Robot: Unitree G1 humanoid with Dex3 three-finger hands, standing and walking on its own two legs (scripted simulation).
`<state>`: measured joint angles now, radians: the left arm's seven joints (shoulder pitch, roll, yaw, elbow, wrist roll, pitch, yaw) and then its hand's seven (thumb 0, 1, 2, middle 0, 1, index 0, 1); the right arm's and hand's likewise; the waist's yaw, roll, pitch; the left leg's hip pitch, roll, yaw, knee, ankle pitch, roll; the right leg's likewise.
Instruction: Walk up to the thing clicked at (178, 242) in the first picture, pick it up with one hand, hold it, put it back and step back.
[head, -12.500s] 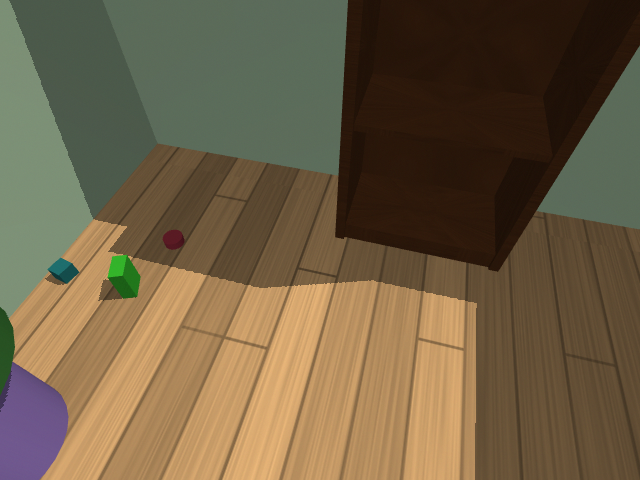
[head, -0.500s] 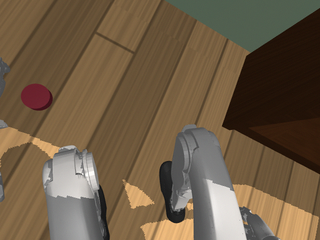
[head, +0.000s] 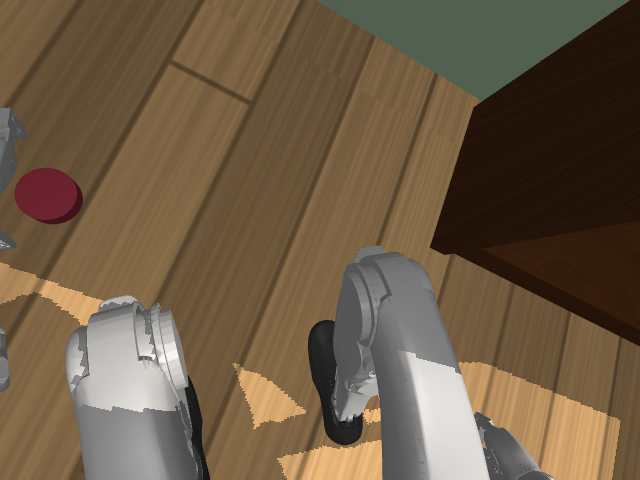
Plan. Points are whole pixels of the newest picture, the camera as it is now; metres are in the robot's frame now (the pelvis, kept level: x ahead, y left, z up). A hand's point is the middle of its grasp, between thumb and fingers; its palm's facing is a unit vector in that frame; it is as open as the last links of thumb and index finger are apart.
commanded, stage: approach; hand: left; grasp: from above
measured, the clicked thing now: (50, 196) +0.48 +0.28 -0.31
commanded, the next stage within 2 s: rest palm in 0.54 s
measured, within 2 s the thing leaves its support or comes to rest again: neither
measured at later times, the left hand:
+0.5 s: hand (13, 196) +0.46 +0.29 -0.20, palm faces -0.52 -0.11 -0.85, open 14.2 cm
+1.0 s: hand (26, 182) +0.47 +0.28 -0.21, palm faces -0.49 -0.11 -0.86, open 14.2 cm
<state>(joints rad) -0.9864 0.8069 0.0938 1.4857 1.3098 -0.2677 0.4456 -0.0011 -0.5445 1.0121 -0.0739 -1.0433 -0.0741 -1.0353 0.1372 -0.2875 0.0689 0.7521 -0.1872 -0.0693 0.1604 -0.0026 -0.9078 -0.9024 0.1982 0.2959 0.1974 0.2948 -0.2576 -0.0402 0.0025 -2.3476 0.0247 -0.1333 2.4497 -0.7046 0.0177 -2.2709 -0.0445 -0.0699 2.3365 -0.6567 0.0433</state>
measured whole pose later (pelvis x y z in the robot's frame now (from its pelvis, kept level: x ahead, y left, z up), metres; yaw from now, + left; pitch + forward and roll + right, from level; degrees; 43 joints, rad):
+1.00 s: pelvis -0.01 +0.00 +0.00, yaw -1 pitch +32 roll -10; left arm -1.10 0.87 0.13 1.66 1.31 -0.18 0.44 0.00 -0.53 1.00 -0.07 -1.02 -0.07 -1.01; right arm 0.14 -0.32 0.15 0.66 -0.18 -0.11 0.19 0.00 -0.90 -0.90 0.20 0.30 0.20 0.29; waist -0.36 -0.04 0.06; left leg -2.36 0.02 -0.15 2.46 -0.69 0.02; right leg -2.27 -0.04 -0.09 2.33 -0.63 0.05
